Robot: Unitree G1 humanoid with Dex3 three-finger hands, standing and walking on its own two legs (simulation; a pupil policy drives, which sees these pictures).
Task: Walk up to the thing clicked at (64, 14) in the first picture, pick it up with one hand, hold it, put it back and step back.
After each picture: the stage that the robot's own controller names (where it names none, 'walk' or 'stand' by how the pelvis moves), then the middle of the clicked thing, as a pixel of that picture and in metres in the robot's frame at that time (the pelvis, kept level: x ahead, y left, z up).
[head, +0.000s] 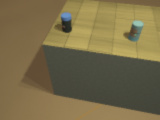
stand; (66, 22) +0.92 +0.11 -0.10
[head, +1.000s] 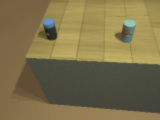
walk; (50, 29) +0.78 +0.25 -0.09
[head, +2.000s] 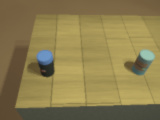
stand; (46, 64) +0.49 +0.18 -0.07
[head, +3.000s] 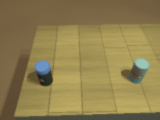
stand; (44, 73) +0.49 +0.19 -0.10
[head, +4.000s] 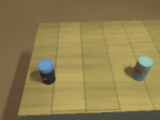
stand; (47, 72) +0.49 +0.18 -0.10
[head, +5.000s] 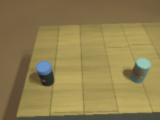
stand; (46, 74) +0.49 +0.19 -0.10
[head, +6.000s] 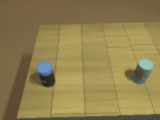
stand; (46, 74) +0.48 +0.19 -0.10
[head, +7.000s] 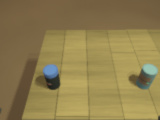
rise first; (52, 77) +0.48 +0.17 -0.10
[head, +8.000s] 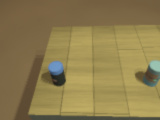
go down; (57, 74) +0.49 +0.16 -0.10
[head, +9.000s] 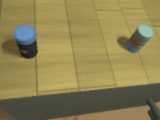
go down; (27, 42) +0.51 +0.14 -0.03
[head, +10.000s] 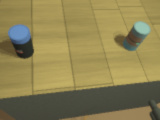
approach; (22, 42) +0.52 +0.16 -0.02
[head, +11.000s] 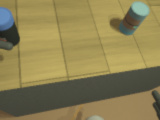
close in; (5, 29) +0.53 +0.16 +0.01
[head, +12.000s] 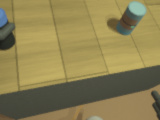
lift; out of the picture +0.53 +0.17 +0.02
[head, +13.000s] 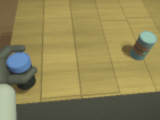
lift; (22, 71) +0.39 +0.18 +0.02
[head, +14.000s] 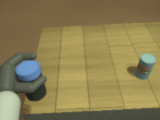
hold; (32, 81) +0.32 +0.17 +0.11
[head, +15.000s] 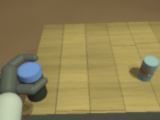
hold; (33, 82) +0.33 +0.17 +0.08
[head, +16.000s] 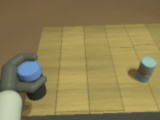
crouch; (33, 81) +0.33 +0.17 +0.08
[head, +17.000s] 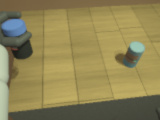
crouch; (18, 39) +0.48 +0.18 +0.10
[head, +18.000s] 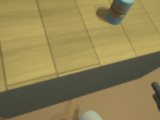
lower; out of the picture +0.57 +0.18 +0.03
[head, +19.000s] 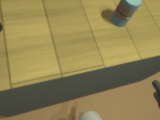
lower; out of the picture +0.57 +0.18 +0.03
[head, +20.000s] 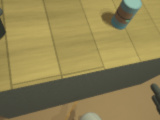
lower; out of the picture +0.56 +0.17 +0.03
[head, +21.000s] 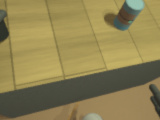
lower; out of the picture +0.55 +0.17 +0.03
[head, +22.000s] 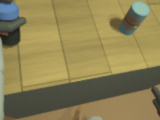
open; (8, 24) +0.54 +0.15 +0.02
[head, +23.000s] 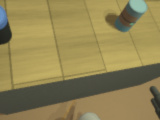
rise; out of the picture +0.52 +0.16 +0.02
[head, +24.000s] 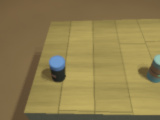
sink last; (58, 69) +0.48 +0.15 -0.05
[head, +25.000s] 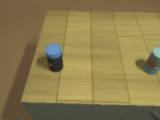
stand; (54, 58) +0.51 +0.15 -0.04
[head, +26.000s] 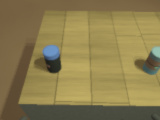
stand; (52, 59) +0.50 +0.15 -0.04
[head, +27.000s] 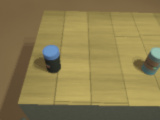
stand; (52, 59) +0.50 +0.15 -0.04
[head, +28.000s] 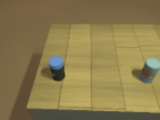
stand; (57, 69) +0.52 +0.15 -0.10
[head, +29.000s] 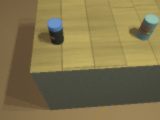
walk; (56, 32) +0.62 +0.14 -0.07
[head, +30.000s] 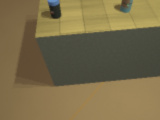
walk; (54, 7) +0.89 +0.20 -0.08
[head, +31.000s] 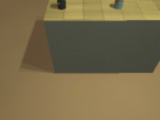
stand; (61, 0) +1.16 +0.18 -0.08
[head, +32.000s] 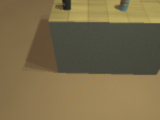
stand; (66, 1) +1.16 +0.14 -0.10
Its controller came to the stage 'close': yes
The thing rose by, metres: 0.19
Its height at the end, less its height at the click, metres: +0.00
